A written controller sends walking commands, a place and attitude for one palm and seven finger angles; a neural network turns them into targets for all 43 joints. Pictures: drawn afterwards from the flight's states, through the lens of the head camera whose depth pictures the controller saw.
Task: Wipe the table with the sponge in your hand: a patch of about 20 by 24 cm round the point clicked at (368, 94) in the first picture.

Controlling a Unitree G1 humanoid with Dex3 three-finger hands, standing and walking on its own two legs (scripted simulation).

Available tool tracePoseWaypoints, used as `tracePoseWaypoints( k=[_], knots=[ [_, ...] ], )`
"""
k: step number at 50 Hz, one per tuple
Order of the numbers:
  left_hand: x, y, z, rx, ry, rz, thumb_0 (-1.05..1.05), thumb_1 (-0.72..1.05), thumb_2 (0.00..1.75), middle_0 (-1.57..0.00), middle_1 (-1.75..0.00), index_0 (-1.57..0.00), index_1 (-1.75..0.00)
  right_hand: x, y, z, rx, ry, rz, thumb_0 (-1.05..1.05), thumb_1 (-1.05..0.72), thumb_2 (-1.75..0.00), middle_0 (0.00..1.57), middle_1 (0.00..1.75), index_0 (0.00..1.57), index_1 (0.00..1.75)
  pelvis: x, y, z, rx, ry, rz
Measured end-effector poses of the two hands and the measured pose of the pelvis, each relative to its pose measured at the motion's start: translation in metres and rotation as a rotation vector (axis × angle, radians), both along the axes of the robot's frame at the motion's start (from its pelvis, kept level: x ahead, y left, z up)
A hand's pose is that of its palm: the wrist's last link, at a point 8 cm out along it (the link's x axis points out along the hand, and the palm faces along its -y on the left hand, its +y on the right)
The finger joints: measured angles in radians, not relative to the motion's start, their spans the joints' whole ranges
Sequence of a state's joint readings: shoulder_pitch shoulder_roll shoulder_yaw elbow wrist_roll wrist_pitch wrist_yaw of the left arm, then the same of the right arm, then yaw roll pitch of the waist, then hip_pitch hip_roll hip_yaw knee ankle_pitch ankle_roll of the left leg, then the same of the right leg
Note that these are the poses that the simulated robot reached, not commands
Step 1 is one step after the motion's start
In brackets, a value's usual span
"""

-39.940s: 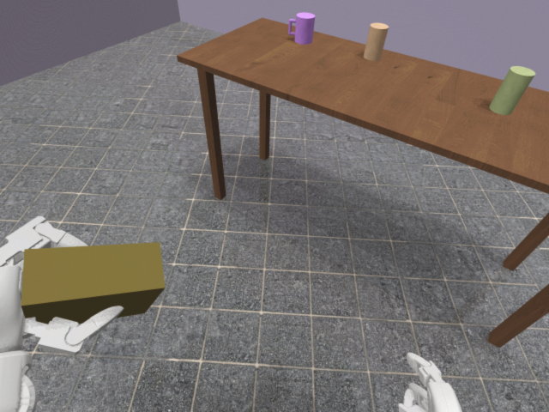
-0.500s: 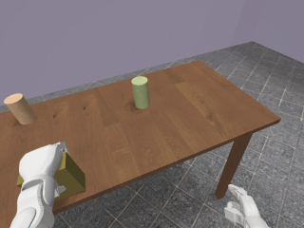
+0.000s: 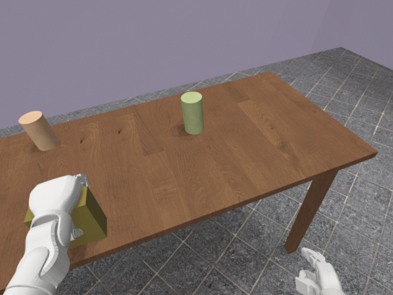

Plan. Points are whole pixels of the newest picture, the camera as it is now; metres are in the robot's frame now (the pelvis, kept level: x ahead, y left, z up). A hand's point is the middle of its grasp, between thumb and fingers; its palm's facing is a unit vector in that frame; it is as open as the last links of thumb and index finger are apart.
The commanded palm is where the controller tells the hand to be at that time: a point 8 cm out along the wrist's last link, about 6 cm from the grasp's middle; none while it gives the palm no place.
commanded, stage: wipe forward along the middle lane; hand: left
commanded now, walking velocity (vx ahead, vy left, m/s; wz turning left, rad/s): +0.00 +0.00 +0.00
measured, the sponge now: (74, 225) +0.24 +0.32 +0.01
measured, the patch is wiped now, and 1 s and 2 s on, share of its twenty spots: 1.00 1.00 1.00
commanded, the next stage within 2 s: slide back across to the first lane in 1.30 s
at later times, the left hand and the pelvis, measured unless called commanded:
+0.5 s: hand (69, 193) +0.29 +0.34 +0.06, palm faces -0.12 -0.01 -0.99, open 9.4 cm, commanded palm +0.28 +0.35 +0.09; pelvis -0.02 -0.03 -0.01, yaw +1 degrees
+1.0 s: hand (66, 176) +0.33 +0.37 +0.06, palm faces -0.16 +0.01 -0.99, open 9.4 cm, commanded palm +0.33 +0.37 +0.09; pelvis -0.02 -0.03 -0.02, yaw +0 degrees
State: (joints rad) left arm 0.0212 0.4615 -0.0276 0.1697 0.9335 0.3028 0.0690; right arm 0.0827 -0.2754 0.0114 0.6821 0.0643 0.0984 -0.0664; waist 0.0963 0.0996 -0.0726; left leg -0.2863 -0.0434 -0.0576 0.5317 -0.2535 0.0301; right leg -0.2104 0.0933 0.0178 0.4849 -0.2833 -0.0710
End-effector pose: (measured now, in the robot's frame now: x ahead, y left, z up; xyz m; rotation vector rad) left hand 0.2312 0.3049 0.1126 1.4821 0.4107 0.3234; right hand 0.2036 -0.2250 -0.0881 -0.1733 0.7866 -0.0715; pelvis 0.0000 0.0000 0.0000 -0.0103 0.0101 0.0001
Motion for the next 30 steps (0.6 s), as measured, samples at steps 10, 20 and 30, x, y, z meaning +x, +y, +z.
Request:
tracePoseWaypoints(
  k=[10,20,30],
  knots=[
    [0.015,0.008,-0.001,0.018,0.027,0.004,-0.03,-0.5,1.11,-0.8,-1.39,-0.85,-1.37,-0.022,-0.01,-0.01,-0.005,0.052,-0.013,0.01,-0.9,-0.9,0.2,0.3,0.2,0.3,-0.008,-0.008,-0.002,0.0,0.022,0.009],
    [0.037,0.017,0.0,0.052,0.07,0.002,-0.01,-0.52,1.13,-0.81,-1.38,-0.86,-1.37,-0.059,-0.039,-0.025,-0.038,0.133,-0.063,0.01,-0.9,-0.9,0.2,0.3,0.2,0.3,-0.017,-0.019,-0.007,0.0,0.057,0.014],
    [0.053,0.028,0.001,0.06,0.089,0.009,0.0,-0.53,1.13,-0.82,-1.38,-0.86,-1.37,-0.103,-0.068,-0.039,-0.062,0.237,-0.123,0.01,-0.9,-0.9,0.2,0.3,0.2,0.3,-0.021,-0.03,-0.011,-0.001,0.093,0.01]
  ],
)
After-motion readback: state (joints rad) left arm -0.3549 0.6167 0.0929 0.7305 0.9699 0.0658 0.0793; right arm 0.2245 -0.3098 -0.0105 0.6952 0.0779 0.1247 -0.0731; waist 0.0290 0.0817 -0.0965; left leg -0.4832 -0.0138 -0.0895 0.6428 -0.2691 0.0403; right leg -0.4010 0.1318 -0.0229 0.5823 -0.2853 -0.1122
